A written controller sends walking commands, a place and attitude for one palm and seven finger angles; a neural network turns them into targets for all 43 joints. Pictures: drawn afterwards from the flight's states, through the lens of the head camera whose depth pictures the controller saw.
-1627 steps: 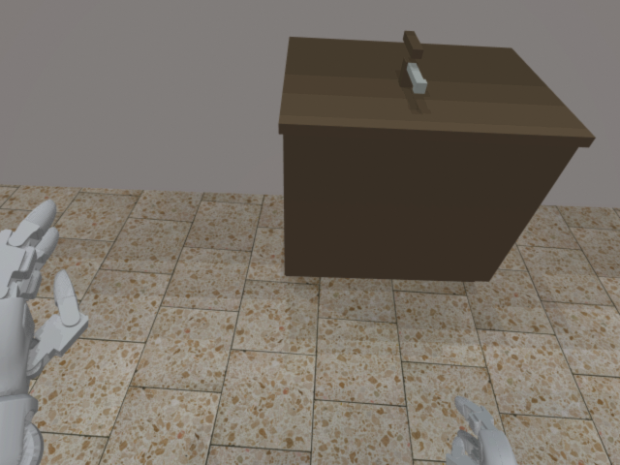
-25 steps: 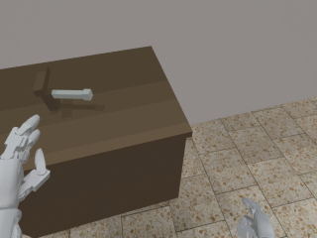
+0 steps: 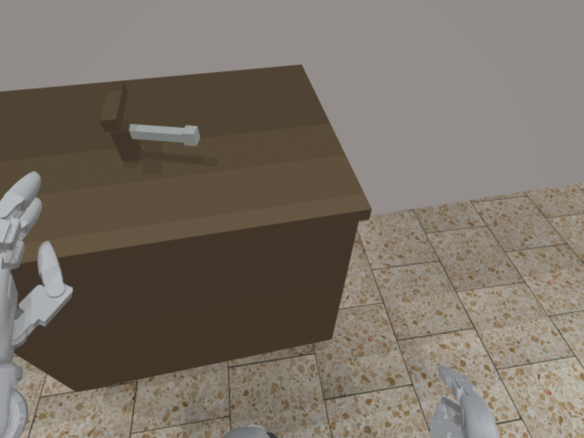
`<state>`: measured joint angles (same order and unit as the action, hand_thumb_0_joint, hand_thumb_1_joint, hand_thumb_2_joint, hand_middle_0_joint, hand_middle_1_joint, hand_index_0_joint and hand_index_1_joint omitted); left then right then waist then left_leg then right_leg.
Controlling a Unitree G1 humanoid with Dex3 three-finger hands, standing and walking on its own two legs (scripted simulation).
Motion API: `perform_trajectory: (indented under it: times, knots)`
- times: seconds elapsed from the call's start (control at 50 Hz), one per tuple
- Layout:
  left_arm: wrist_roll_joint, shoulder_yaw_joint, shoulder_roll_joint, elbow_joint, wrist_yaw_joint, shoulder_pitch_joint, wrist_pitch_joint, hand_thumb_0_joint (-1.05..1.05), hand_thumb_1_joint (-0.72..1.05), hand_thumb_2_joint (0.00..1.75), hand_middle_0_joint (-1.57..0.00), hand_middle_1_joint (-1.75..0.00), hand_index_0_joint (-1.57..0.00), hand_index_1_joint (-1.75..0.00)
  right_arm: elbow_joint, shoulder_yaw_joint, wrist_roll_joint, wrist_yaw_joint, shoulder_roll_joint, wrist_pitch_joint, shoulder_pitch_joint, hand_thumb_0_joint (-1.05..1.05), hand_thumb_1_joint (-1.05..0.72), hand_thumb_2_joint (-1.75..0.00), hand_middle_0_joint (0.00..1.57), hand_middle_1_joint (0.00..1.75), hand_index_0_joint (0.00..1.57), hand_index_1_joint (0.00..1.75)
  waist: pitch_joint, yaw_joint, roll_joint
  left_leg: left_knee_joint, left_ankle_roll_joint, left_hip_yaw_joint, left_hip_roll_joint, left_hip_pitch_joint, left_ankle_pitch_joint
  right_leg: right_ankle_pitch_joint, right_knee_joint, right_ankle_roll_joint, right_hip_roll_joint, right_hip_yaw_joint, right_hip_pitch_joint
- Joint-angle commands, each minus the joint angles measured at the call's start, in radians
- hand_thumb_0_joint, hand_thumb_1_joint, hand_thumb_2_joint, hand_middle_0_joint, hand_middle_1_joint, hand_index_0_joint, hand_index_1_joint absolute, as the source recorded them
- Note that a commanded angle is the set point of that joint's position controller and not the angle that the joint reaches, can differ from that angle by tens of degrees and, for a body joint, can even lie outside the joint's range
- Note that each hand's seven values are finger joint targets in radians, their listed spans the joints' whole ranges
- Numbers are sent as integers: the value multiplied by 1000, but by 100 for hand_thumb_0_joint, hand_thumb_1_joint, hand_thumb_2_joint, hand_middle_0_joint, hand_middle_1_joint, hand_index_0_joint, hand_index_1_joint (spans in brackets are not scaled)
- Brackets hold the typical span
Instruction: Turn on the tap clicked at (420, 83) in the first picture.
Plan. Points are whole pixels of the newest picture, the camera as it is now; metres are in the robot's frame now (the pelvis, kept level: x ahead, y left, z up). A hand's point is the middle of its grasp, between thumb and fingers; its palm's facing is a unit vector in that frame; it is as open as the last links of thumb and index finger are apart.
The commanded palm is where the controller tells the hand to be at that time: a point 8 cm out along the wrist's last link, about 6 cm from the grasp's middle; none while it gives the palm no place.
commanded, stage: step back with the hand held close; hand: left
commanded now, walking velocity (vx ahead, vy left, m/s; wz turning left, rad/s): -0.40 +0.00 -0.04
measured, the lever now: (191, 135) +0.63 +0.25 +0.06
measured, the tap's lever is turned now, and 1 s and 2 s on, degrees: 72 72 72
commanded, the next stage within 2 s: stop stepping back and stand still in 0.48 s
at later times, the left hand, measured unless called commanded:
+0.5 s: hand out of the picture +0.11 +0.25 +0.19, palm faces +0.47 -0.81 -0.36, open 7.4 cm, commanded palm +0.07 +0.28 +0.19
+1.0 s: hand out of the picture +0.02 +0.22 +0.18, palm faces +0.35 -0.86 -0.38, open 7.4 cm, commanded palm -0.01 +0.26 +0.19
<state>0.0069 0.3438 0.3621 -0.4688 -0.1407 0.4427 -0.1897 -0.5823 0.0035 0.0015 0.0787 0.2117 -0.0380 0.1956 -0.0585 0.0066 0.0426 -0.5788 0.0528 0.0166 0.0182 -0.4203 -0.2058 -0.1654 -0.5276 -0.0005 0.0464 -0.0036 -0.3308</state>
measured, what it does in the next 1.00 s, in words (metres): walks backwards: right foot, then left foot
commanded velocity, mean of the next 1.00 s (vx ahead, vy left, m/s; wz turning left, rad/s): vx -0.13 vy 0.02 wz -0.04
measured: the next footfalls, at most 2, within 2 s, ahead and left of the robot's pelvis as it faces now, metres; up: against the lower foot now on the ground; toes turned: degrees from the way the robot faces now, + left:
right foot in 0.52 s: -0.20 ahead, -0.11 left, +0.00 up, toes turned +2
left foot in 0.66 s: -0.01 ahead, +0.08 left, +0.00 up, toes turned -2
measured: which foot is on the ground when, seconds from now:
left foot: down 0.00-0.52, up 0.54-0.64, down 0.66-0.84, up 0.86-1.00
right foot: down 0.00-0.24, up 0.26-0.50, down 0.52-0.70, up 0.72-0.80, down 0.82-1.00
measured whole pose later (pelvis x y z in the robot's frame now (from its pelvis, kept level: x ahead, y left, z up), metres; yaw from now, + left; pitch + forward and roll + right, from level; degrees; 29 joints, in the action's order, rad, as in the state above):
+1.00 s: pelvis -0.18 -0.01 +0.01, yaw -3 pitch -1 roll +1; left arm 0.04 0.32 0.36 -0.51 -0.14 0.56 -0.16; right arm -0.69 0.04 0.01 0.07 0.24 -0.05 0.31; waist 0.06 0.00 -0.04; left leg -0.87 0.00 -0.02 0.00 -0.43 -0.33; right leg -0.23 -0.48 0.04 0.01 0.01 -0.23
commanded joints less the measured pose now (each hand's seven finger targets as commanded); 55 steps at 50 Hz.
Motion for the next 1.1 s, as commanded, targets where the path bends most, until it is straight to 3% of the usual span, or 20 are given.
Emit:
perform_trajectory:
  times: [0.0, 0.12, 0.18, 0.24, 0.32, 0.42, 0.48, 0.52, 0.56, 0.58, 0.64, 0.68, 0.72, 0.78, 0.8, 0.84, 0.88, 0.94, 1.02, 1.08]
  knots:
    - [11, 116, 169, -238, -20, -42, -71, 0, 90, 90, -20, -30, -20, -30, 152, 55, -7, 8, 125, -57, -107, 0, -90, -90, 20, 30, 20, 30, 145, 5, -17, 146, 15, 136, -93, -141, -322, -55, 60, 38, -86, -178, 159]
    - [34, 86, 187, -244, -45, -59, -55, 0, 90, 90, -20, -30, -20, -30, 109, 55, -1, -8, 95, -34, -69, 0, -90, -90, 20, 30, 20, 30, 169, -23, -211, -231, -58, 17, -14, 177, -142, -162, 267, 141, -314, -281, -199]
    - [33, 101, 203, -263, -45, -78, -53, 0, 90, 90, -20, -30, -20, -30, 125, 43, -5, 4, 121, -28, -94, 0, -90, -90, 20, 30, 20, 30, 89, -21, -37, 98, -14, 143, -84, 104, -208, -268, 108, 48, -142, -139, -217]
    - [-5, 183, 245, -286, -44, -112, -71, 0, 90, 90, -20, -30, -20, -30, 142, 55, -20, 20, 142, -56, -132, 0, -90, -90, 20, 30, 20, 30, 158, 4, 349, 537, 130, 464, -361, -416, -593, -190, -566, -30, 76, -58, 289]
    - [15, 128, 161, -260, -19, -70, -70, 0, 90, 90, -20, -30, -20, -30, 108, 83, -17, -15, 120, -84, -109, 0, -90, -90, 20, 30, 20, 30, 168, 19, 144, 431, 104, 282, -275, -129, -400, -266, -561, -21, 83, -27, 122]
    - [60, 49, 125, -289, -18, -23, -49, 0, 90, 90, -20, -30, -20, -30, 57, 44, -17, -23, 88, -107, -92, 0, -90, -90, 20, 30, 20, 30, 269, 14, 214, 414, -39, 142, -194, 319, -135, -367, 42, 30, 70, 15, 51]
    - [46, 49, 167, -268, -2, -139, -75, 0, 90, 90, -20, -30, -20, -30, 17, 38, -16, -25, 72, -80, -72, 0, -90, -90, 20, 30, 20, 30, 242, -4, 40, 93, -99, -11, -142, 452, 151, -58, 389, 81, -100, -134, -41]
    - [41, 91, 255, -288, -13, -218, -80, 0, 90, 90, -20, -30, -20, -30, 37, 32, -10, -5, 61, -65, -140, 0, -90, -90, 20, 30, 20, 30, 200, 4, -178, -199, -93, -53, -47, 320, -97, 412, 323, 98, -286, -244, -106]
    - [43, 84, 249, -261, 2, -203, -77, 0, 90, 90, -20, -30, -20, -30, 73, 63, -2, 7, 90, -67, -175, 0, -90, -90, 20, 30, 20, 30, 175, 6, -389, -175, -70, -70, 22, 108, -106, 1039, 130, 4, -213, -151, 155]
    - [46, 123, 242, -191, 8, -132, -44, 0, 90, 90, -20, -30, -20, -30, 111, 55, 14, 10, 82, -58, -177, 0, -90, -90, 20, 30, 20, 30, 207, 12, -365, -117, -49, -103, 20, 138, 8, 1125, 33, -12, -200, -100, 189]
    - [58, 104, 190, -127, 18, -83, 10, 0, 90, 90, -20, -30, -20, -30, 87, 46, 23, 6, 116, -33, -130, 0, -90, -90, 20, 30, 20, 30, 298, -22, 59, 37, 32, 23, -88, 463, 593, 537, -169, -55, -80, -20, 16]
    - [85, 52, 142, -104, 15, -114, 18, 0, 90, 90, -20, -30, -20, -30, 91, 39, 25, -14, 129, -43, -111, 0, -90, -90, 20, 30, 20, 30, 159, -12, 187, 299, 69, 222, -243, 267, 338, -403, -314, -38, -8, -88, -13]
    - [66, 67, 144, -62, 4, -60, 48, 0, 90, 90, -20, -30, -20, -30, 110, 27, 17, -15, 113, -53, -138, 0, -90, -90, 20, 30, 20, 30, 64, 15, 151, 452, 65, 235, -222, 36, -318, -372, -221, -1, 6, -15, 68]
    - [62, 119, 204, -167, 0, 5, 23, 0, 90, 90, -20, -30, -20, -30, 130, 32, 5, -3, 112, -47, -152, 0, -90, -90, 20, 30, 20, 30, 81, 19, 173, 390, -13, 108, -111, -157, -465, -240, 48, 25, 5, 53, 319]
    - [51, 125, 213, -202, 1, 37, 11, 0, 90, 90, -20, -30, -20, -30, 143, 40, 1, -6, 109, -40, -138, 0, -90, -90, 20, 30, 20, 30, 97, 18, 58, 234, -34, 34, -37, -176, -440, -287, 144, 50, -55, -19, 315]
    - [42, 144, 253, -306, -6, 21, -15, 0, 90, 90, -20, -30, -20, -30, 130, 59, -3, -21, 115, -36, -119, 0, -90, -90, 20, 30, 20, 30, 80, 10, -271, -415, -73, 8, 46, -78, -236, -577, 450, 191, -412, -521, -62]
    - [42, 127, 219, -307, -11, -44, -26, 0, 90, 90, -20, -30, -20, -30, 90, 61, 0, -16, 118, -66, -77, 0, -90, -90, 20, 30, 20, 30, 52, -40, -235, -541, -72, 50, -19, -58, -136, -468, 415, 176, -355, -401, -139]
    - [35, 111, 207, -227, -24, -164, -36, 0, 90, 90, -20, -30, -20, -30, 75, 57, 5, 7, 112, -79, -76, 0, -90, -90, 20, 30, 20, 30, 70, -43, -117, -243, -51, 12, -87, 35, -119, -328, 302, 129, -290, -190, -59]
    - [32, 56, 136, -74, -50, -147, -24, 0, 90, 90, -20, -30, -20, -30, 53, 64, -1, 39, 122, -104, -42, 0, -90, -90, 20, 30, 20, 30, 99, -21, -3, 89, -18, -80, -23, 269, -201, -432, 175, 103, -199, -151, -59]
    - [36, 59, 127, -119, -45, -129, -20, 0, 90, 90, -20, -30, -20, -30, 82, 56, 7, 34, 153, -107, -58, 0, -90, -90, 20, 30, 20, 30, 52, -10, 168, 307, 90, 313, -258, 226, -368, -267, -123, 3, -22, 23, -113]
